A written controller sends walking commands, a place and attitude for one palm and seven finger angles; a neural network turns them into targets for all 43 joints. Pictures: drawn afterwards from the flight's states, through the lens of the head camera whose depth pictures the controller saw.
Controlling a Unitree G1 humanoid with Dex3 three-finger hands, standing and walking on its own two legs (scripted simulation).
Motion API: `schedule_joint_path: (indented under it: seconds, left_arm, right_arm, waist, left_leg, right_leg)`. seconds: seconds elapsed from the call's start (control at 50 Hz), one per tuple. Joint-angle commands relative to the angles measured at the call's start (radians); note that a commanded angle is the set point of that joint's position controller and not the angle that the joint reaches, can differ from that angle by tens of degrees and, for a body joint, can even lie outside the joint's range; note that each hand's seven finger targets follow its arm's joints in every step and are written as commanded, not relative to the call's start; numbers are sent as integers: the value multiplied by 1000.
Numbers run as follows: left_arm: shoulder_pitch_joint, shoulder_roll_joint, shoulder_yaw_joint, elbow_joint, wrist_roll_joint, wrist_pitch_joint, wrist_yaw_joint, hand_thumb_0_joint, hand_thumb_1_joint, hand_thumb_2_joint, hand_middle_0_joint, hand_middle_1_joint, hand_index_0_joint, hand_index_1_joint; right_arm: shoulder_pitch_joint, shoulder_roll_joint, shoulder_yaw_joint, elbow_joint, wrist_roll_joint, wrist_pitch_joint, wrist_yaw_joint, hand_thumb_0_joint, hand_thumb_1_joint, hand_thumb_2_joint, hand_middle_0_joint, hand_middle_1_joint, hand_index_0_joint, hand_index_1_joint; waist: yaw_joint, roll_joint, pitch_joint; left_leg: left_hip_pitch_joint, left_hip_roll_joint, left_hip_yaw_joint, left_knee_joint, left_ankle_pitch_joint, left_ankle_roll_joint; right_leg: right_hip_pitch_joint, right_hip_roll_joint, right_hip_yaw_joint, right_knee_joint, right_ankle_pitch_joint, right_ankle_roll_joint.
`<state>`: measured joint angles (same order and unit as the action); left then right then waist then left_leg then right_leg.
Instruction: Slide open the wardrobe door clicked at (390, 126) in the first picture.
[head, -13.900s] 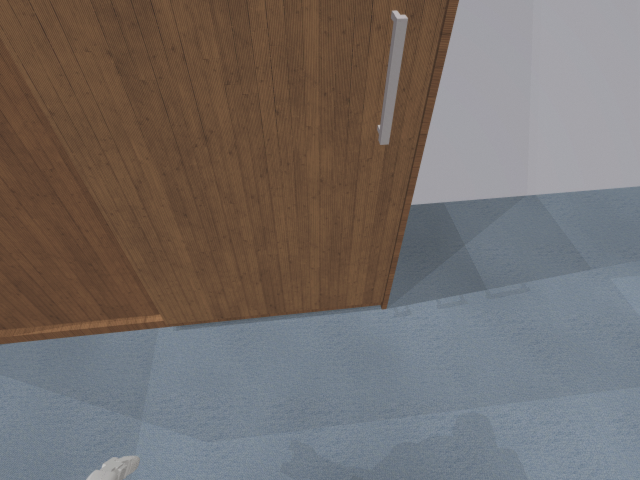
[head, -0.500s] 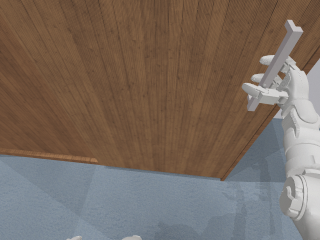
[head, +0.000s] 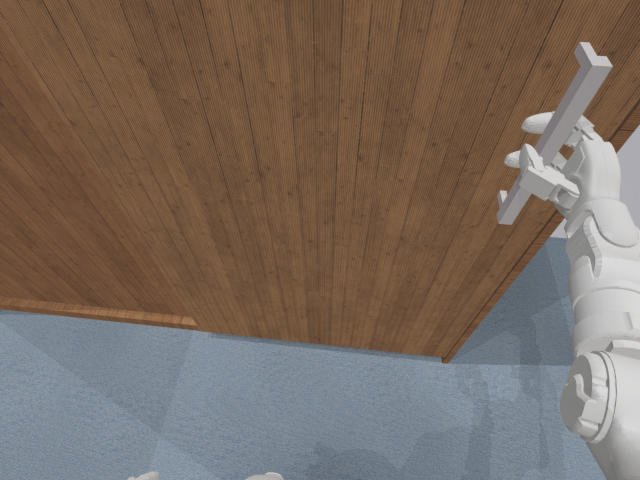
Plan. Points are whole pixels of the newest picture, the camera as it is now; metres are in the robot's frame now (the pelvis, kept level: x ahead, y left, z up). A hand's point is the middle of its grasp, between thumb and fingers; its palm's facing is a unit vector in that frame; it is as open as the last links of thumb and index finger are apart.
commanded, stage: grip the handle and tug to test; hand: right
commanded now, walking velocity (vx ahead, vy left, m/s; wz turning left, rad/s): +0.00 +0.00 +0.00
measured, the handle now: (538, 147) +0.53 -0.20 +0.14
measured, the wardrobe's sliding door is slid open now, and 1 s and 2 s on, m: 0.00 0.00 0.12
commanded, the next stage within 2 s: tug the door sideways, standing still in 0.50 s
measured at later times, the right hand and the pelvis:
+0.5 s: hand (529, 174) +0.47 -0.17 +0.14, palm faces -0.03 +1.00 +0.00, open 5.7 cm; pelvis +0.02 +0.00 +0.01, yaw +3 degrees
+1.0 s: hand (525, 170) +0.48 -0.17 +0.14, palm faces +0.03 +1.00 -0.01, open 5.5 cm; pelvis +0.03 -0.01 +0.01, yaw -4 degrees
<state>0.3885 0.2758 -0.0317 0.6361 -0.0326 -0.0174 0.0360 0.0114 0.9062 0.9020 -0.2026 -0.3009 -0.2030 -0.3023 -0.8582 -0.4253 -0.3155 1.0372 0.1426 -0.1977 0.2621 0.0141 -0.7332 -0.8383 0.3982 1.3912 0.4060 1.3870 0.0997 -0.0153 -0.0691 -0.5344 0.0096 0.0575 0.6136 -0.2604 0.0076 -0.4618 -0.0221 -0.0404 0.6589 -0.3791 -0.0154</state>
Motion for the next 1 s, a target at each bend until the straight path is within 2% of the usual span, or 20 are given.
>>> schedule_joint_path:
  seconds: [0.0,0.06,0.12,0.16,0.18,0.22,0.28,0.32,0.4,0.48,0.56,0.58,0.6,0.68,0.76,0.78,0.82,0.88,0.92,0.98]
  left_arm:
    - [84,153,59,-80,-2,-33,11,0,900,900,-200,-300,-200,-300]
    - [86,157,58,-77,0,-32,13,0,900,900,-200,-300,-200,-300]
    - [75,154,59,-96,2,-32,10,0,900,900,-200,-300,-200,-300]
    - [62,149,59,-103,-3,-32,7,0,900,900,-200,-300,-200,-300]
    - [64,151,59,-106,-3,-30,8,0,900,900,-200,-300,-200,-300]
    - [50,150,61,-115,-5,-31,6,0,900,900,-200,-300,-200,-300]
    - [38,149,64,-135,-6,-28,2,0,900,900,-200,-300,-200,-300]
    - [30,149,68,-143,-7,-27,0,0,900,900,-200,-300,-200,-300]
    - [-1,134,70,-170,-13,-26,-6,0,900,900,-200,-300,-200,-300]
    - [-14,136,75,-180,-14,-21,-7,0,900,900,-200,-300,-200,-300]
    - [-34,127,74,-188,-14,-18,-8,0,900,900,-200,-300,-200,-300]
    - [-38,127,76,-191,-14,-16,-6,0,900,900,-200,-300,-200,-300]
    - [-52,119,69,-187,-17,-19,-5,0,900,900,-200,-300,-200,-300]
    - [-16,123,78,-120,-9,-15,11,0,900,900,-200,-300,-200,-300]
    - [15,112,82,-71,6,-14,10,0,900,900,-200,-300,-200,-300]
    - [23,109,83,-61,11,-15,8,0,900,900,-200,-300,-200,-300]
    - [16,107,84,-53,14,-22,3,0,900,900,-200,-300,-200,-300]
    - [2,101,77,-44,16,-38,-2,0,900,900,-200,-300,-200,-300]
    - [0,100,76,-35,18,-50,-7,0,900,900,-200,-300,-200,-300]
    - [21,102,79,-13,23,-64,-19,0,900,900,-200,-300,-200,-300]
  right_arm:
    - [-484,-216,-16,-232,14,-74,-5,0,-900,-900,450,1400,450,1400]
    - [-491,-235,-29,-209,12,-74,-4,0,-900,-900,450,1400,450,1400]
    - [-415,-250,-56,-260,19,-79,2,0,-900,-900,450,1400,450,1400]
    - [-376,-218,-35,-279,28,-73,11,0,-900,-900,450,1400,450,1400]
    - [-358,-210,-27,-282,34,-71,12,0,-900,-900,450,1400,450,1400]
    - [-339,-205,-27,-341,38,-67,14,0,-900,-900,450,1400,450,1400]
    - [-224,-217,-54,-406,52,-52,12,0,-900,-900,450,1400,450,1400]
    - [-161,-250,-95,-460,57,-37,12,0,-900,-900,450,1400,450,1400]
    - [-20,-188,-65,-590,72,1,14,0,-900,-900,450,1400,450,1400]
    - [91,-182,-78,-682,84,52,5,0,-900,-900,450,1400,450,1400]
    - [161,-182,-102,-757,83,99,-6,0,-900,-900,450,1400,450,1400]
    - [168,-179,-96,-785,83,104,-10,0,-900,-900,450,1400,450,1400]
    - [88,-101,-20,-795,82,115,-13,0,-900,-900,450,1400,450,1400]
    - [-200,-32,68,-721,52,140,-71,0,-900,-900,450,1400,450,1400]
    - [-303,48,135,-633,26,139,-91,0,-900,-900,450,1400,450,1400]
    - [-331,82,164,-628,26,129,-92,0,-900,-900,450,1400,450,1400]
    - [-374,102,182,-614,24,101,-100,0,-900,-900,450,1400,450,1400]
    - [-419,180,250,-550,22,54,-108,0,-900,-900,450,1400,450,1400]
    - [-453,209,274,-530,20,27,-110,0,-900,-900,450,1400,450,1400]
    - [-509,254,323,-526,16,2,-106,0,-900,-900,450,1400,450,1400]
  waist:
    - [10,-36,-371]
    - [12,-3,-356]
    - [-21,-36,-425]
    - [-22,-44,-398]
    - [-20,-11,-395]
    - [-31,-49,-404]
    - [-62,-34,-427]
    - [-79,-26,-441]
    - [-99,-69,-433]
    - [-109,-22,-422]
    - [-119,-38,-412]
    - [-117,-46,-411]
    - [-87,-75,-369]
    - [-1,-17,-309]
    - [8,-91,-389]
    - [18,-65,-413]
    - [15,-71,-431]
    - [31,-30,-381]
    - [29,-50,-396]
    - [30,-123,-450]
  left_leg:
    - [247,-26,-27,-17,352,21]
    - [258,-26,-29,-18,347,20]
    - [305,-24,-31,-7,398,23]
    - [297,-26,-30,-11,402,24]
    - [310,-26,-27,-11,407,24]
    - [313,-27,-29,-11,418,25]
    - [370,-25,-29,-8,473,27]
    - [401,-23,-37,-6,517,25]
    - [428,-18,-34,-10,587,27]
    - [460,-16,-30,-20,634,25]
    - [478,-14,-33,-24,682,25]
    - [480,-12,-31,-26,683,27]
    - [431,-16,-25,-37,655,23]
    - [311,-25,-14,-60,576,16]
    - [268,-25,-6,-33,622,18]
    - [267,-26,-2,-29,634,18]
    - [247,-27,1,-25,593,17]
    - [217,-29,3,-38,500,19]
    - [196,-30,5,-25,489,20]
    - [137,-33,12,1,481,22]
  right_leg:
    - [105,16,45,-65,373,-9]
    - [77,18,44,-68,345,-13]
    - [105,20,39,-66,405,-11]
    - [109,18,33,-65,413,-10]
    - [102,15,34,-68,421,-12]
    - [123,14,32,-74,439,-9]
    - [130,11,26,-74,509,-10]
    - [133,7,21,-78,546,-12]
    - [178,0,12,-84,664,-10]
    - [196,-6,6,-93,719,-9]
    - [214,-7,5,-103,771,-5]
    - [225,-8,5,-100,786,-4]
    - [244,-7,12,-103,771,0]
    - [284,-9,32,-80,722,-2]
    - [351,-5,55,-41,882,15]
    - [370,-6,61,-31,908,16]
    - [378,-5,75,-30,885,23]
    - [348,2,81,-40,755,17]
    - [367,0,90,-36,775,25]
    - [450,-14,120,-10,935,54]
